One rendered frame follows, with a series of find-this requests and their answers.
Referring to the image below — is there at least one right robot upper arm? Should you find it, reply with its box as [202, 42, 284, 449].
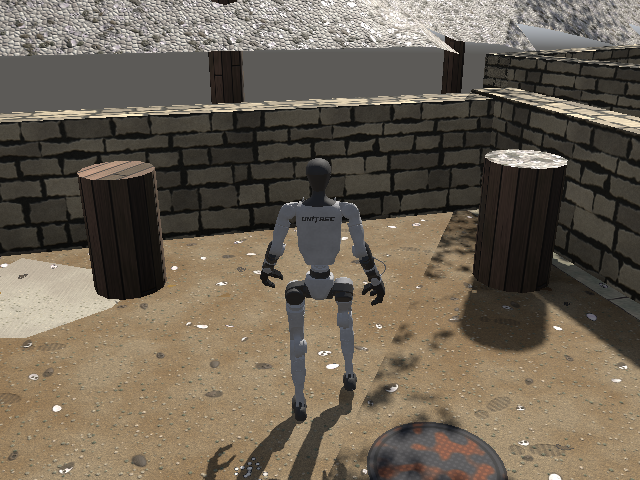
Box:
[339, 202, 368, 258]

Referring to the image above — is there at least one robot left hand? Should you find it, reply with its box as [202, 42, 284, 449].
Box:
[260, 269, 283, 288]

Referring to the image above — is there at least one robot right hand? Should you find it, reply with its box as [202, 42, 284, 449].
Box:
[362, 281, 385, 306]

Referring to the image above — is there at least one robot right forearm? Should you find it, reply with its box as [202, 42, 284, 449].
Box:
[359, 242, 382, 286]

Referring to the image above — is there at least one robot right foot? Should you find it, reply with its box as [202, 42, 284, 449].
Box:
[343, 372, 357, 391]

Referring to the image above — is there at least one robot left forearm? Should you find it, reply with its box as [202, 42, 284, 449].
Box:
[262, 240, 280, 274]

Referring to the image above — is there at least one left robot upper arm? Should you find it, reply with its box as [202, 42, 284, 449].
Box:
[269, 202, 298, 256]

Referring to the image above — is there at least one robot torso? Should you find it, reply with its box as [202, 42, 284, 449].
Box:
[296, 197, 343, 300]

